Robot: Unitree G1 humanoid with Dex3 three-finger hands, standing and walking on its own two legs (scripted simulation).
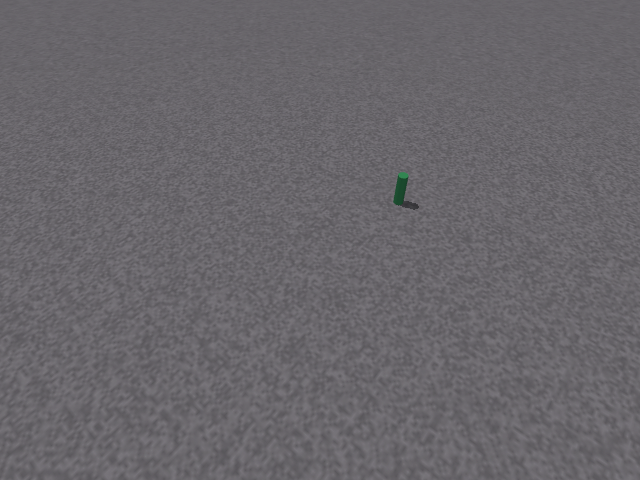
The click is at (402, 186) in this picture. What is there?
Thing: slim round
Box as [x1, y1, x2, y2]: [393, 172, 408, 204]
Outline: 404,172 400,172 398,174 393,200 396,204 402,203 408,176
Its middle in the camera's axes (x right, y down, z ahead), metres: +0.37 -0.24 +1.82
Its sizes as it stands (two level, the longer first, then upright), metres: 0.046 0.046 0.160
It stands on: the floor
